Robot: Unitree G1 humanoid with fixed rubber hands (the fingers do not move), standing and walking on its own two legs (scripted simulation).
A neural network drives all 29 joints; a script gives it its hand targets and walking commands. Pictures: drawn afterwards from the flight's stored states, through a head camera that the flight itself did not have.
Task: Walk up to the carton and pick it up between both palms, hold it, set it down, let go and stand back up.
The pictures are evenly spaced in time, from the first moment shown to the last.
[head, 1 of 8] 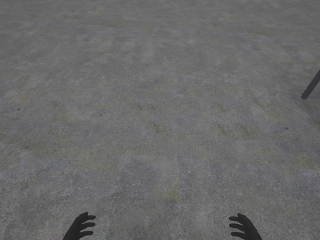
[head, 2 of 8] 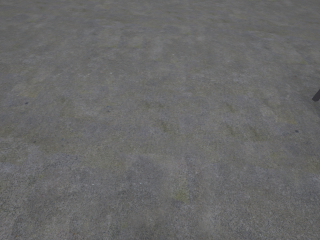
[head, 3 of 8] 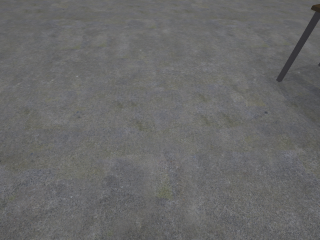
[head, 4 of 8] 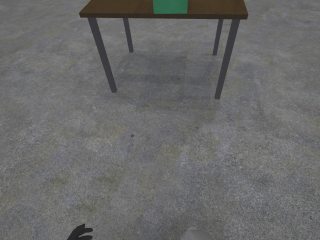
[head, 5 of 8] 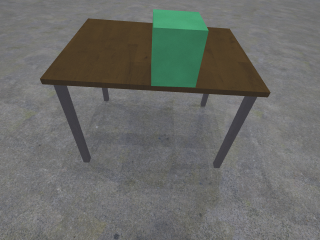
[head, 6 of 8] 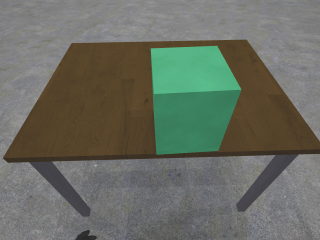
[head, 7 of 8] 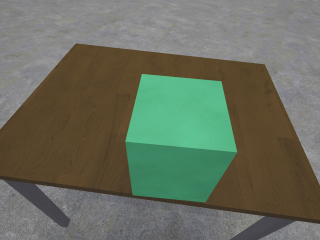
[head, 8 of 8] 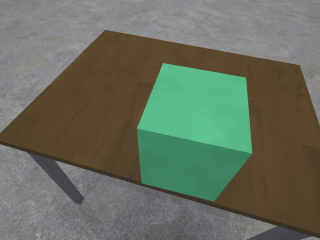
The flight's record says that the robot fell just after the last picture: no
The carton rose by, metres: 0.00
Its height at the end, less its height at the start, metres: +0.00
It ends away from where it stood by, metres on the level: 0.00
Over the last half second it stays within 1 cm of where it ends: yes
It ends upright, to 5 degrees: yes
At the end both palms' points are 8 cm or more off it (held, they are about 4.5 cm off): yes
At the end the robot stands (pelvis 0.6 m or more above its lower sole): yes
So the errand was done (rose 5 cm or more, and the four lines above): no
